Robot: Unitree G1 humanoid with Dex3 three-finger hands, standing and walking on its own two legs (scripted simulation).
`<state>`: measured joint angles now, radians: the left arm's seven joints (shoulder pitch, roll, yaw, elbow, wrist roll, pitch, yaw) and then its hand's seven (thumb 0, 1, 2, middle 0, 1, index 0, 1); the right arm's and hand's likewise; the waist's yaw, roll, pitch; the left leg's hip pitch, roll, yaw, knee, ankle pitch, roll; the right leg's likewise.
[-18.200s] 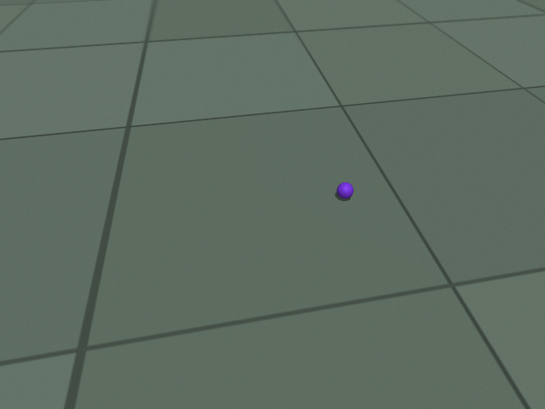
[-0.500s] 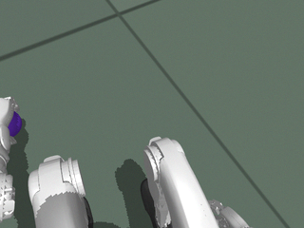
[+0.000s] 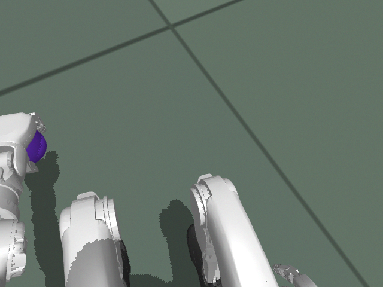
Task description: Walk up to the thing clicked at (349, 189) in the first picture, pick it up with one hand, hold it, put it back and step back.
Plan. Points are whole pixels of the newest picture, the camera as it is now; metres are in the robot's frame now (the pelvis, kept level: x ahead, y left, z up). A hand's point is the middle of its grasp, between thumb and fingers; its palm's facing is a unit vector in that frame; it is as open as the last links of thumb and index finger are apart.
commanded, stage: lift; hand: left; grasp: from above
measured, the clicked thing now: (23, 146) +0.45 +0.31 -0.16
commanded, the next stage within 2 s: hold in 1.50 s
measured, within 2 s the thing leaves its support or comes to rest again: neither
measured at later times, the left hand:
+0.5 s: hand out of the picture +0.38 +0.31 +0.00, palm faces -0.42 -0.12 -0.90, open 10.2 cm
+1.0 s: hand out of the picture +0.33 +0.31 +0.21, palm faces -0.43 -0.14 -0.89, open 10.2 cm
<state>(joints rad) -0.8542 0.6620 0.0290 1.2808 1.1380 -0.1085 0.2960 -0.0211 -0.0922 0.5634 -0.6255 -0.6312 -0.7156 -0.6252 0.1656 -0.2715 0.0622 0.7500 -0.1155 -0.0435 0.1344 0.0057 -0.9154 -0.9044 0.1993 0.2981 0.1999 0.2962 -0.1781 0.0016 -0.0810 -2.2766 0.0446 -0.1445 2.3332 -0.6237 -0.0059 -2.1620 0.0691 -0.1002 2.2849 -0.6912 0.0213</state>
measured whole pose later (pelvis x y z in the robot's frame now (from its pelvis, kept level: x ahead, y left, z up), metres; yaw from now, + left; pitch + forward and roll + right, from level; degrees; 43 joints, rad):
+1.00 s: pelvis +0.03 +0.02 +0.29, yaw +7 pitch +19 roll -4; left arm -0.36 0.46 -0.16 0.80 0.99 0.04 0.11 -0.01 -0.09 0.66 -0.55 -0.69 -0.65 -0.70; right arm 0.21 -0.23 -0.01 0.73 0.04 0.00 -0.05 0.01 -0.91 -0.91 0.20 0.30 0.20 0.30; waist -0.07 0.04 -0.17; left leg -1.18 0.04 -0.03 1.34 -0.49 0.02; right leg -1.10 0.03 -0.01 1.30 -0.53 0.03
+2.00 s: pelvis +0.09 +0.02 +0.41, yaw +7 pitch +6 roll -1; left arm -0.31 0.39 -0.20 0.80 1.00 0.01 0.07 0.00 -0.09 0.70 -0.53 -0.72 -0.63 -0.73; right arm 0.25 -0.25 -0.05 0.73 0.05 0.03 -0.04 0.01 -0.90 -0.90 0.20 0.30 0.20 0.30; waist -0.03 0.03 -0.07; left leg -0.45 0.02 0.03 0.65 -0.31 0.01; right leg -0.40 0.01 0.04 0.63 -0.33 0.02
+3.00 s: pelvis +0.07 +0.01 +0.42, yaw +7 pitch +0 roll +0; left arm -0.24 0.40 -0.22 0.61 0.98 0.02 -0.05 0.01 -0.10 0.71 -0.51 -0.76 -0.61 -0.78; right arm 0.19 -0.25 -0.02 0.69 0.07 0.06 -0.06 0.01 -0.91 -0.91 0.20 0.30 0.20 0.30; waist 0.01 0.05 -0.02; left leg -0.29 0.01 0.03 0.49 -0.21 0.00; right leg -0.25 0.00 0.05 0.50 -0.25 0.01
